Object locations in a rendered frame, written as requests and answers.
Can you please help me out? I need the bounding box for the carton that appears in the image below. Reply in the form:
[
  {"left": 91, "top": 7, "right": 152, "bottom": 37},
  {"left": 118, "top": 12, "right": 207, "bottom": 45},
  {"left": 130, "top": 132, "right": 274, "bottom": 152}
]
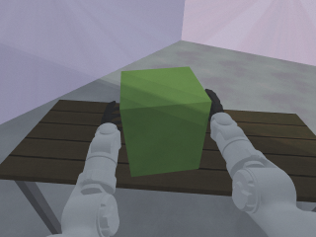
[{"left": 119, "top": 66, "right": 212, "bottom": 177}]

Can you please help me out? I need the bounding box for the robot left forearm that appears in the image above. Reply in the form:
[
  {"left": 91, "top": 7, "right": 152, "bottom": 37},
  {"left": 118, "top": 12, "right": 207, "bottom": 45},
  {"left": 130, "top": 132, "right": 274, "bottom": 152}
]
[{"left": 61, "top": 122, "right": 121, "bottom": 232}]

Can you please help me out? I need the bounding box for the robot right forearm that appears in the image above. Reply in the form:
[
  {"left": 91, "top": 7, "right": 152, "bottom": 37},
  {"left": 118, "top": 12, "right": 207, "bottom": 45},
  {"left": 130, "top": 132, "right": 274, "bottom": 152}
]
[{"left": 210, "top": 112, "right": 297, "bottom": 200}]

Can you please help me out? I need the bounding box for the robot right hand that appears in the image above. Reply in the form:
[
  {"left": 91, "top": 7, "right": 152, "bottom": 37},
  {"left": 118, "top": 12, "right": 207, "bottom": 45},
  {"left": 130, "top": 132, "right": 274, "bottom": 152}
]
[{"left": 205, "top": 89, "right": 224, "bottom": 121}]

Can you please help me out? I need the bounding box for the left robot upper arm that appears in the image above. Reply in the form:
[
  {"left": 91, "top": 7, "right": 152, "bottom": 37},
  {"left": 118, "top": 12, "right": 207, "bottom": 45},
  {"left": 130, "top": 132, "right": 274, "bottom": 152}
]
[{"left": 46, "top": 193, "right": 119, "bottom": 237}]

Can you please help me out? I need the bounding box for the right robot upper arm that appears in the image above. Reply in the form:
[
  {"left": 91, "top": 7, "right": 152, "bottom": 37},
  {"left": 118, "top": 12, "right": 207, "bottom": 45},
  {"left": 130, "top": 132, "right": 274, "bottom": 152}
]
[{"left": 232, "top": 167, "right": 316, "bottom": 237}]

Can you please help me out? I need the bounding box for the robot left hand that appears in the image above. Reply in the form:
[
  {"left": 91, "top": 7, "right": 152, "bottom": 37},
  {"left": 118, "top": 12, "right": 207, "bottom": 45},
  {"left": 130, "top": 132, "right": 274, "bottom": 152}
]
[{"left": 100, "top": 101, "right": 122, "bottom": 131}]

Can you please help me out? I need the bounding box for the table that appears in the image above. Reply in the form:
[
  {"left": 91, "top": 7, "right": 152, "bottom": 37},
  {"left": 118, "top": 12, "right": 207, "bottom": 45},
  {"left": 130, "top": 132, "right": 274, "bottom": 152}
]
[{"left": 0, "top": 100, "right": 316, "bottom": 235}]

